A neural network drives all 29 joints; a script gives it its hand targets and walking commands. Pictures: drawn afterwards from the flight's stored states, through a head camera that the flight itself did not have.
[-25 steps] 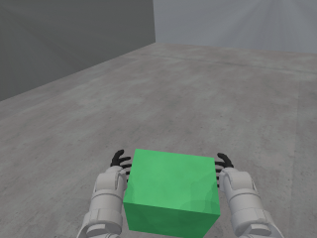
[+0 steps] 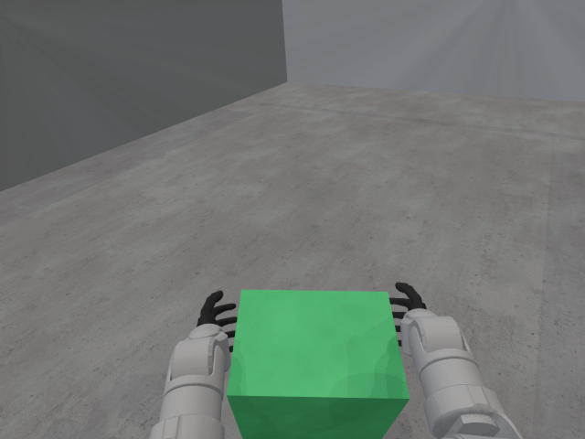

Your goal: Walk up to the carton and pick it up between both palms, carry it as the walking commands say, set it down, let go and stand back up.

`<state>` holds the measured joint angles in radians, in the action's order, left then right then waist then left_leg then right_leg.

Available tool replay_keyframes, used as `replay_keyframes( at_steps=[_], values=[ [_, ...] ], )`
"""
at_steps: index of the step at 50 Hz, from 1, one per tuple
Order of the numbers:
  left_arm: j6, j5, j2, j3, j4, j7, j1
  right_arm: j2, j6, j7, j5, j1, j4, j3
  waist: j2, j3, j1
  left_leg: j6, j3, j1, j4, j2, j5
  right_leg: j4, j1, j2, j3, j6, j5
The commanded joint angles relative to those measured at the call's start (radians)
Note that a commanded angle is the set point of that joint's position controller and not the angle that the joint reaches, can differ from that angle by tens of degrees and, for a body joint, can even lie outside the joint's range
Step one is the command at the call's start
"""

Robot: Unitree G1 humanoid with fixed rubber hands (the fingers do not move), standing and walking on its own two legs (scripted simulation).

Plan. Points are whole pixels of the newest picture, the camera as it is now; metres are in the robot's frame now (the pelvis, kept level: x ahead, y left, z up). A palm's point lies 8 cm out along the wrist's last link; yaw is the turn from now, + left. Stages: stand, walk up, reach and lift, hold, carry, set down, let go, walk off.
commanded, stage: reach and lift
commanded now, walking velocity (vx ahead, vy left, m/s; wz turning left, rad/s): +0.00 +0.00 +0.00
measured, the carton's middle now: (312, 370) +0.30 +0.01 -0.04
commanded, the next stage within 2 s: hold in 0.42 s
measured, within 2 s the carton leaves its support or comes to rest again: neither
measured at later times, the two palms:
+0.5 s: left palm (211, 340) +0.28 +0.15 +0.06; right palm (421, 329) +0.29 -0.15 +0.06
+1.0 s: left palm (212, 341) +0.28 +0.15 +0.06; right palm (421, 330) +0.29 -0.15 +0.06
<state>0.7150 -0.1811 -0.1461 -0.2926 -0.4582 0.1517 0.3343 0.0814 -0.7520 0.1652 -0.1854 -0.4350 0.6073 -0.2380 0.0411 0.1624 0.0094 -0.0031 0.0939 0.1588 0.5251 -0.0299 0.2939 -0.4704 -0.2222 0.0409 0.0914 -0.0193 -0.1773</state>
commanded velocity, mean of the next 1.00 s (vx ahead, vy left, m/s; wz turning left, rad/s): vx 0.00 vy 0.00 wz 0.00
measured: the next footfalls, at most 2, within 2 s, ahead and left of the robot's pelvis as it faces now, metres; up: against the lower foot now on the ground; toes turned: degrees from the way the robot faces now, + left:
none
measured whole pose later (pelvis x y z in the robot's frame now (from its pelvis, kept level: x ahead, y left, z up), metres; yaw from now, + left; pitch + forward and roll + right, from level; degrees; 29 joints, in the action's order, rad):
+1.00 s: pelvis -0.01 +0.00 +0.00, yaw +0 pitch -5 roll -1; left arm 0.71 -0.18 -0.15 -0.29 -0.51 0.18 0.36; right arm 0.08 -0.75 0.16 -0.20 -0.43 0.61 -0.24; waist 0.04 0.16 0.01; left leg 0.00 0.09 0.16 0.53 -0.03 0.29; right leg -0.47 -0.22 0.04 0.09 -0.02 -0.17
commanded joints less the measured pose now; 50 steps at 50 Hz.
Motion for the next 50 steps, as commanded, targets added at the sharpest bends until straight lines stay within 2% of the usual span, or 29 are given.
replay_keyframes(
  at_steps=[1,5,7,8,9,10,11,14,15,16,18,19,20,21,24,25,26,29,30,32,33,34,36,38,40,44,45,48,50],
  values=[
    [-0.017,0.219,-1.005,0.513,0.061,-0.477,0.717,1.120,0.039,-0.455,0.183,-0.504,-0.157,0.408,-0.001,0.183,-0.039,0.013,-0.020,0.138,-0.176,-0.048,-0.112,0.062,0.335,0.038,-0.028,0.008,0.139],
    [-0.020,0.217,-1.009,0.500,0.022,-0.483,0.702,1.111,0.039,-0.462,0.182,-0.546,-0.170,0.423,-0.058,0.179,-0.026,0.007,-0.016,0.134,-0.182,-0.044,-0.118,0.070,0.327,0.039,-0.033,0.001,0.135],
    [-0.019,0.204,-1.011,0.498,0.014,-0.484,0.714,1.109,0.044,-0.464,0.186,-0.544,-0.149,0.409,-0.004,0.172,-0.035,0.009,-0.019,0.145,-0.181,-0.048,-0.098,0.068,0.319,0.035,-0.028,0.007,0.123],
    [-0.029,0.221,-1.026,0.490,0.020,-0.481,0.714,1.121,0.043,-0.470,0.198,-0.569,-0.171,0.430,-0.038,0.191,-0.018,0.006,-0.010,0.160,-0.185,-0.037,-0.096,0.058,0.336,0.040,-0.036,0.005,0.117],
    [-0.026,0.198,-1.010,0.483,0.006,-0.486,0.715,1.109,0.041,-0.469,0.191,-0.547,-0.152,0.412,0.018,0.149,-0.024,0.008,-0.018,0.179,-0.194,-0.040,-0.044,0.057,0.331,0.037,-0.039,0.005,0.089],
    [-0.027,0.205,-0.991,0.467,-0.001,-0.484,0.718,1.103,0.039,-0.470,0.187,-0.575,-0.141,0.404,-0.067,0.152,-0.028,0.000,-0.013,0.170,-0.195,-0.036,-0.036,0.063,0.327,0.041,-0.040,0.000,0.070],
    [-0.031,0.205,-0.993,0.480,0.020,-0.489,0.759,1.116,0.040,-0.472,0.177,-0.557,-0.118,0.388,-0.024,0.149,-0.031,0.003,-0.022,0.166,-0.187,-0.045,-0.032,0.071,0.316,0.035,-0.034,0.001,0.058],
    [-0.028,0.190,-1.010,0.463,-0.026,-0.487,0.708,1.104,0.046,-0.478,0.185,-0.557,-0.121,0.394,-0.010,0.138,-0.027,0.004,-0.019,0.172,-0.199,-0.040,-0.045,0.070,0.315,0.034,-0.034,0.004,0.085],
    [-0.027,0.207,-1.009,0.478,-0.012,-0.488,0.723,1.100,0.045,-0.478,0.179,-0.535,-0.122,0.397,-0.019,0.141,-0.037,0.009,-0.015,0.168,-0.195,-0.040,-0.089,0.066,0.329,0.036,-0.038,0.006,0.130],
    [-0.033,0.215,-1.000,0.465,0.004,-0.489,0.716,1.118,0.042,-0.472,0.180,-0.547,-0.146,0.404,-0.079,0.175,-0.023,0.006,-0.012,0.150,-0.183,-0.043,-0.118,0.072,0.327,0.036,-0.036,0.001,0.135],
    [-0.030,0.212,-1.017,0.488,0.013,-0.489,0.714,1.121,0.043,-0.478,0.189,-0.522,-0.138,0.417,-0.011,0.184,-0.029,0.009,-0.017,0.137,-0.184,-0.045,-0.103,0.068,0.329,0.033,-0.033,0.004,0.133],
    [-0.037,0.219,-1.009,0.483,0.021,-0.488,0.731,1.122,0.045,-0.475,0.189,-0.544,-0.149,0.410,-0.044,0.201,-0.029,0.005,-0.001,0.161,-0.189,-0.037,-0.105,0.060,0.328,0.037,-0.036,0.002,0.135],
    [-0.031,0.207,-1.024,0.494,0.013,-0.488,0.691,1.132,0.053,-0.474,0.206,-0.548,-0.167,0.430,0.001,0.210,-0.019,0.010,-0.014,0.120,-0.172,-0.051,-0.143,0.061,0.321,0.030,-0.027,0.008,0.160],
    [-0.032,0.218,-1.002,0.501,0.036,-0.487,0.732,1.119,0.045,-0.474,0.184,-0.522,-0.133,0.406,-0.040,0.205,-0.041,0.012,-0.010,0.136,-0.178,-0.047,-0.103,0.069,0.314,0.037,-0.037,0.003,0.122],
    [-0.031,0.198,-0.993,0.451,0.005,-0.484,0.682,1.121,0.040,-0.475,0.192,-0.539,-0.144,0.411,-0.035,0.157,-0.016,0.003,-0.008,0.159,-0.191,-0.038,-0.078,0.066,0.312,0.034,-0.034,0.000,0.099],
    [-0.031,0.207,-0.996,0.477,0.014,-0.491,0.729,1.129,0.042,-0.474,0.181,-0.514,-0.109,0.390,-0.026,0.190,-0.040,0.007,-0.011,0.177,-0.188,-0.047,-0.062,0.074,0.318,0.030,-0.034,0.002,0.098],
    [-0.026,0.192,-1.002,0.471,-0.008,-0.491,0.692,1.120,0.046,-0.476,0.194,-0.537,-0.141,0.409,0.005,0.165,-0.026,0.008,-0.011,0.182,-0.193,-0.045,-0.052,0.067,0.324,0.028,-0.034,0.003,0.099],
    [-0.033,0.213,-1.009,0.482,0.013,-0.486,0.707,1.117,0.045,-0.474,0.185,-0.511,-0.125,0.401,-0.037,0.153,-0.036,0.010,-0.001,0.165,-0.189,-0.037,-0.089,0.064,0.294,0.036,-0.037,0.006,0.118],
    [-0.029,0.207,-1.013,0.480,0.004,-0.492,0.720,1.119,0.044,-0.478,0.181,-0.518,-0.122,0.394,0.000,0.178,-0.039,0.011,-0.008,0.177,-0.192,-0.039,-0.061,0.062,0.327,0.033,-0.037,0.007,0.111],
    [-0.042,0.215,-1.014,0.477,0.019,-0.495,0.729,1.144,0.052,-0.482,0.201,-0.561,-0.163,0.433,-0.025,0.189,-0.019,0.002,-0.012,0.185,-0.194,-0.038,-0.030,0.062,0.340,0.029,-0.037,0.002,0.076],
    [-0.034,0.205,-1.001,0.486,0.006,-0.490,0.727,1.111,0.044,-0.478,0.178,-0.504,-0.104,0.397,-0.018,0.151,-0.043,0.011,-0.003,0.172,-0.200,-0.037,-0.082,0.070,0.300,0.035,-0.041,0.007,0.127],
    [-0.033,0.194,-1.000,0.459,-0.020,-0.492,0.707,1.121,0.045,-0.478,0.175,-0.525,-0.123,0.404,-0.035,0.127,-0.027,0.011,-0.015,0.171,-0.186,-0.047,-0.073,0.078,0.283,0.030,-0.036,0.006,0.096],
    [-0.036,0.202,-1.005,0.470,-0.006,-0.495,0.703,1.132,0.048,-0.481,0.200,-0.523,-0.132,0.422,-0.009,0.154,-0.024,0.008,-0.014,0.190,-0.197,-0.042,-0.067,0.070,0.329,0.026,-0.033,0.003,0.113],
    [-0.043,0.222,-0.995,0.489,0.041,-0.491,0.735,1.137,0.045,-0.480,0.185,-0.510,-0.135,0.420,-0.073,0.198,-0.037,0.004,-0.012,0.174,-0.187,-0.044,-0.066,0.076,0.326,0.033,-0.039,-0.003,0.097],
    [-0.039,0.197,-0.995,0.460,-0.013,-0.495,0.712,1.127,0.049,-0.482,0.195,-0.539,-0.125,0.409,-0.002,0.159,-0.025,0.007,-0.010,0.197,-0.190,-0.044,-0.055,0.074,0.310,0.023,-0.033,0.005,0.095],
    [-0.040,0.198,-0.992,0.459,0.006,-0.492,0.689,1.144,0.048,-0.478,0.200,-0.535,-0.135,0.431,-0.056,0.183,-0.017,0.005,-0.008,0.166,-0.182,-0.051,-0.098,0.079,0.312,0.023,-0.030,-0.001,0.122],
    [-0.042,0.195,-0.994,0.477,0.017,-0.491,0.721,1.135,0.052,-0.480,0.202,-0.521,-0.122,0.418,0.025,0.159,-0.024,0.010,-0.009,0.187,-0.189,-0.044,-0.068,0.067,0.313,0.021,-0.031,0.005,0.111],
    [-0.039,0.207,-0.987,0.475,0.023,-0.493,0.716,1.125,0.045,-0.478,0.181,-0.503,-0.108,0.403,-0.060,0.153,-0.045,0.008,-0.008,0.165,-0.183,-0.044,-0.074,0.081,0.301,0.025,-0.038,-0.003,0.098],
    [-0.042,0.195,-1.000,0.455,-0.022,-0.495,0.716,1.134,0.052,-0.479,0.195,-0.564,-0.125,0.419,-0.026,0.155,-0.021,0.001,-0.002,0.198,-0.197,-0.040,-0.021,0.073,0.323,0.021,-0.033,0.001,0.060]
  ],
)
